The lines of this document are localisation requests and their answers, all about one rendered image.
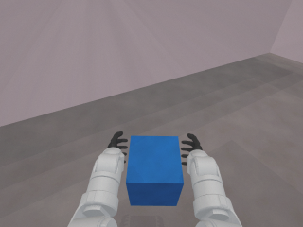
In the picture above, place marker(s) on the robot right hand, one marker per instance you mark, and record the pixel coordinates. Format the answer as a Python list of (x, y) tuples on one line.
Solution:
[(194, 143)]

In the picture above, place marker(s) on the right robot forearm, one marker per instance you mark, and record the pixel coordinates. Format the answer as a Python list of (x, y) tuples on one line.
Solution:
[(210, 200)]

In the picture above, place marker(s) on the robot left upper arm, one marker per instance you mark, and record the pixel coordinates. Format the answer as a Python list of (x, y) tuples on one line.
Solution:
[(95, 221)]

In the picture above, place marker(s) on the left robot forearm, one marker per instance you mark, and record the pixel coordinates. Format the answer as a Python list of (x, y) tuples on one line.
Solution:
[(101, 198)]

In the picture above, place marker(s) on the robot left hand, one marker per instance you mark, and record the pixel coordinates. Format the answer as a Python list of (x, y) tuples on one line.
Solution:
[(115, 141)]

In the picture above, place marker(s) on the carton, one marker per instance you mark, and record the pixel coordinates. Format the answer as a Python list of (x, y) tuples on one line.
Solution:
[(154, 172)]

